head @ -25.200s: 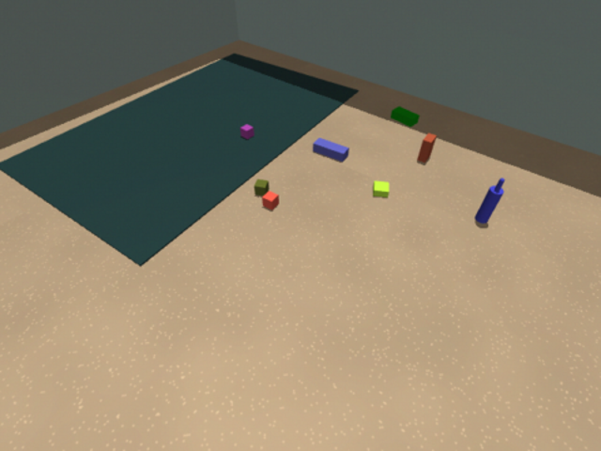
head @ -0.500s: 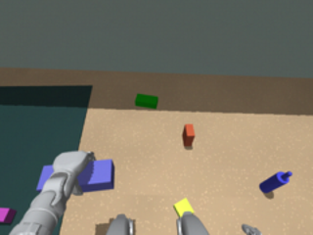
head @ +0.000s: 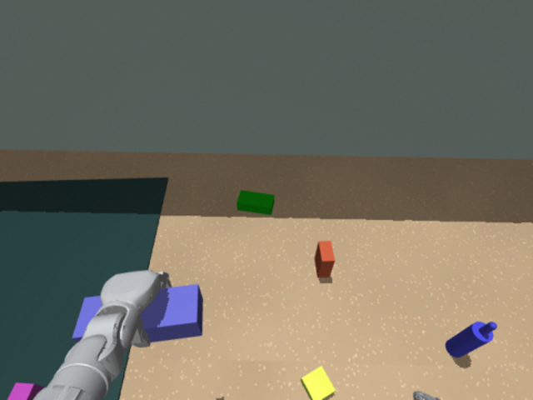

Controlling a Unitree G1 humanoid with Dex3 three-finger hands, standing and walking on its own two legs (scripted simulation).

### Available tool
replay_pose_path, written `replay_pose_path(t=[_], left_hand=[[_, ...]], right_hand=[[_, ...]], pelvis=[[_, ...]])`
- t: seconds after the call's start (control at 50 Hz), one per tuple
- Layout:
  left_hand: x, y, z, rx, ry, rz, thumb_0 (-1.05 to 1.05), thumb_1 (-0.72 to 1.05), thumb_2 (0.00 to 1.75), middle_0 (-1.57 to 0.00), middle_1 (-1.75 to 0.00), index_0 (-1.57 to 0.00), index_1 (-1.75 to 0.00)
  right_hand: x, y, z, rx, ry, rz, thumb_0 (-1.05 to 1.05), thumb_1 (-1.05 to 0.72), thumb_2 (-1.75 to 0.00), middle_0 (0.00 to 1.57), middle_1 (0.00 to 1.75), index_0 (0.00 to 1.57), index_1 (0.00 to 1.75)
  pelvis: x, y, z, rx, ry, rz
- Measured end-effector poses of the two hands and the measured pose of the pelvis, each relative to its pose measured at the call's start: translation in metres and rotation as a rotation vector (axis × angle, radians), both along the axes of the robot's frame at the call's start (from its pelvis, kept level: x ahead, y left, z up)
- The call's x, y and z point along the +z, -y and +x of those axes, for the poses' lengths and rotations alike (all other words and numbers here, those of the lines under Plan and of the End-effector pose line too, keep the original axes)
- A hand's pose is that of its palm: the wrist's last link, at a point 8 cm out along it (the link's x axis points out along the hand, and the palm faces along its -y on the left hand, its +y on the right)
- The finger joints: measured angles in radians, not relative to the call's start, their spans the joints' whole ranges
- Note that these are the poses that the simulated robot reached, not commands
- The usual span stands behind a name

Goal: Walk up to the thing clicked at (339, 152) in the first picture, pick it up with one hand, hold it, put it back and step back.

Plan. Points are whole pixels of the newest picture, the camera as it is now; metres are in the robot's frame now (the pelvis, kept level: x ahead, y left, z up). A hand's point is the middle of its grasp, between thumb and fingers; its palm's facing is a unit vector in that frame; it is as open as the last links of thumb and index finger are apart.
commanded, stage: hold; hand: left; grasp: from above
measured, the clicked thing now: (143, 316) +0.31 +0.23 -0.11
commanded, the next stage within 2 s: crouch in 1.86 s
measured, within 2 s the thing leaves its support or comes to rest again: neither
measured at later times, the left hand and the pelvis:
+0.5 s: hand (135, 299) +0.32 +0.22 -0.05, palm faces -0.48 -0.06 -0.87, open 10.2 cm; pelvis +0.02 +0.00 +0.02, yaw +0 degrees
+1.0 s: hand (132, 306) +0.30 +0.21 -0.02, palm faces -0.48 -0.05 -0.88, open 10.2 cm; pelvis +0.00 +0.00 +0.03, yaw -1 degrees
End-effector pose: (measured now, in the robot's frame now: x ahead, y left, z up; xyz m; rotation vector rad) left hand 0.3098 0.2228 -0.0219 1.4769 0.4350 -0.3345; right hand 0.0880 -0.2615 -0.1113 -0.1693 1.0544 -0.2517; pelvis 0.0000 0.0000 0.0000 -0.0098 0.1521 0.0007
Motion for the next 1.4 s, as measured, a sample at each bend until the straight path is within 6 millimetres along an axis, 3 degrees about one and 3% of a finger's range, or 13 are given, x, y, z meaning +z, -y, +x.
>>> replay_pose_path(t=[0.26, 0.46, 1.4], left_hand=[[0.026, -0.005, 0.014, 0.002, 0.010, 0.014, -0.02, -0.02, 0.49, -0.70, -0.53, -0.71, -0.49], [0.033, -0.001, 0.016, -0.022, -0.012, 0.005, -0.02, -0.02, 0.48, -0.71, -0.52, -0.72, -0.49], [0.068, 0.009, -0.019, -0.041, 0.010, 0.001, -0.02, -0.01, 0.49, -0.69, -0.54, -0.70, -0.51]], right_hand=[[0.018, 0.001, 0.023, -0.002, 0.037, 0.001, 0.01, -0.90, -0.89, 0.20, 0.30, 0.20, 0.30], [0.025, 0.001, 0.032, -0.003, 0.053, 0.002, 0.01, -0.90, -0.89, 0.20, 0.30, 0.20, 0.30], [0.039, -0.004, 0.037, 0.047, 0.147, 0.027, 0.01, -0.90, -0.89, 0.20, 0.30, 0.20, 0.30]], pelvis=[[0.014, -0.002, 0.013, -0.003, 0.039, 0.002], [0.019, -0.003, 0.018, -0.009, 0.059, 0.004], [0.030, 0.004, -0.009, -0.008, 0.149, 0.012]])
